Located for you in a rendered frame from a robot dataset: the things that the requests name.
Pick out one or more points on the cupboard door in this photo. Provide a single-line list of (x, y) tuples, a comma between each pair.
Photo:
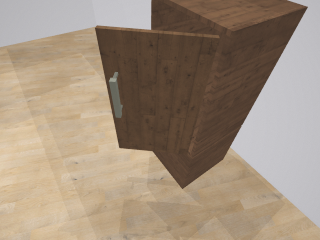
[(162, 78)]

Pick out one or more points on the handle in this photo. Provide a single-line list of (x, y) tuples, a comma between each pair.
[(113, 83)]

